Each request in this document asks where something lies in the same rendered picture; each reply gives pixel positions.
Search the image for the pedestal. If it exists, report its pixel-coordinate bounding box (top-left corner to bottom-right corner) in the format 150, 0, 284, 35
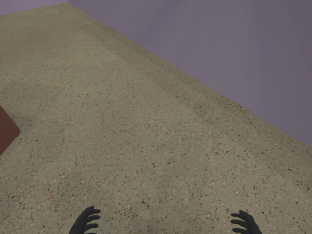
0, 106, 21, 156

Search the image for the robot right hand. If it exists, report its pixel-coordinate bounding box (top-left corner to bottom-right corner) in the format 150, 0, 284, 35
230, 210, 262, 234

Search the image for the robot left hand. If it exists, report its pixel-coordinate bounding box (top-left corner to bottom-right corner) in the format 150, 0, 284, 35
69, 206, 101, 234

